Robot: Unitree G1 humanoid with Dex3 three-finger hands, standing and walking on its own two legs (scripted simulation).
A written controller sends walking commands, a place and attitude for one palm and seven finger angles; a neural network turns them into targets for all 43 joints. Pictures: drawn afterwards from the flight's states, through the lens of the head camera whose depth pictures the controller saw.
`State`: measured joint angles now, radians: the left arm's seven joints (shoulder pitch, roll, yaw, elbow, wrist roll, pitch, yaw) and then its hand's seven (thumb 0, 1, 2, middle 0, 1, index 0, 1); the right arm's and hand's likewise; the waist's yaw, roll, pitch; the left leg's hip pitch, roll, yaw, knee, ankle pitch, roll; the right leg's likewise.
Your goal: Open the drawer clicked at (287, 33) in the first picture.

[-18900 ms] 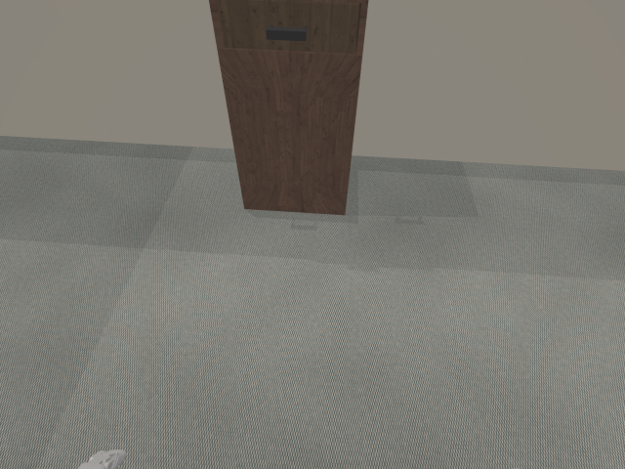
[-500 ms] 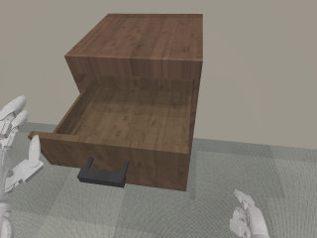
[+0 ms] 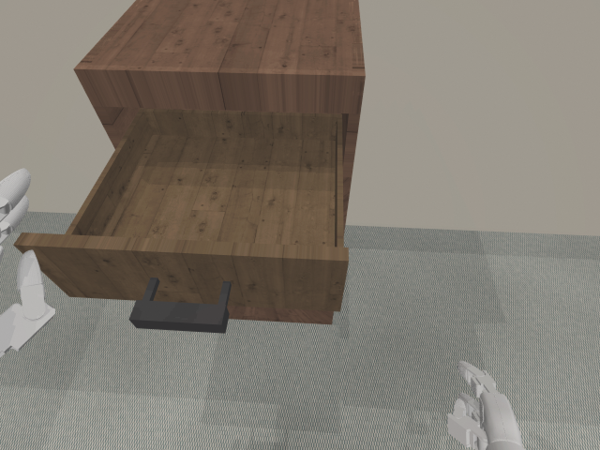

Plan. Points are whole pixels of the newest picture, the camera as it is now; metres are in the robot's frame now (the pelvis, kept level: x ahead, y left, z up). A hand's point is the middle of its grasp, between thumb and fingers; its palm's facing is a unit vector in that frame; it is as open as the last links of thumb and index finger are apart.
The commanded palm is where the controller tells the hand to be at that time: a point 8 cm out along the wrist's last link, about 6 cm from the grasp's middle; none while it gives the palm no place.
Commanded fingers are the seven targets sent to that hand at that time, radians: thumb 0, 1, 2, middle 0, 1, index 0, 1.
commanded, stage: step back with the hand held close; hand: left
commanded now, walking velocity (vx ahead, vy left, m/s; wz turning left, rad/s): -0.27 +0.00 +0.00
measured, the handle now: (185, 301) +0.30 +0.17 +0.03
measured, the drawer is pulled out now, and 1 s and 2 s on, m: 0.30 0.30 0.30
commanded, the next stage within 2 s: stop stepping back and stand still in 0.92 s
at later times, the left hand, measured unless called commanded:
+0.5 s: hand out of the picture +0.13 +0.25 +0.21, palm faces +0.42 -0.79 -0.45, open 7.4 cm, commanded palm +0.06 +0.30 +0.22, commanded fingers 0.00 0.90 0.90 -0.20 -0.30 -0.20 -0.30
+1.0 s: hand out of the picture +0.03 +0.24 +0.20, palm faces +0.38 -0.80 -0.46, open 7.4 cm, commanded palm -0.05 +0.29 +0.22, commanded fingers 0.00 0.90 0.90 -0.20 -0.30 -0.20 -0.30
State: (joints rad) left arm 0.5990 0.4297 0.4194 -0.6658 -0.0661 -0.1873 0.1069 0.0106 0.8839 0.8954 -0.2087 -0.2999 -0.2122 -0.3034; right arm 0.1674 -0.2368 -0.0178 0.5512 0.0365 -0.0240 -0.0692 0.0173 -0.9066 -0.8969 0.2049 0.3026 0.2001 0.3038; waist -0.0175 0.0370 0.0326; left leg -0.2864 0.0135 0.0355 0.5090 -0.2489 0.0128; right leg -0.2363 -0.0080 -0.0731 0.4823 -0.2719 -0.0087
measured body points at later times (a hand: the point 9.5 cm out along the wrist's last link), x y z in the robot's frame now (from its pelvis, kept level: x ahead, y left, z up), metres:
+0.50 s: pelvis -0.07 +0.02 -0.01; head -0.05 +0.03 +0.44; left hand +0.10 +0.29 +0.23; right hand +0.10 -0.22 -0.08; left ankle +0.01 +0.11 -0.74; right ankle -0.03 -0.11 -0.73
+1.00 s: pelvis -0.18 +0.01 -0.01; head -0.15 +0.04 +0.44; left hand +0.00 +0.28 +0.23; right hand +0.00 -0.23 -0.08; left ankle -0.12 +0.12 -0.74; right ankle -0.15 -0.11 -0.72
